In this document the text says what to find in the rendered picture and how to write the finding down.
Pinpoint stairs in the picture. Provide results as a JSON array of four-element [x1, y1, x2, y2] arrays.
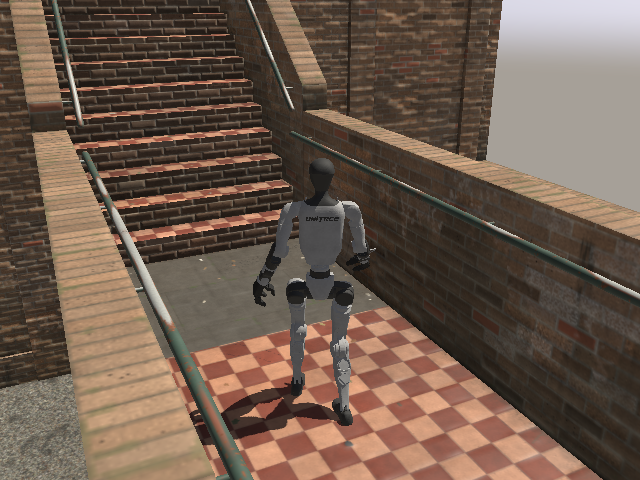
[[41, 0, 299, 267]]

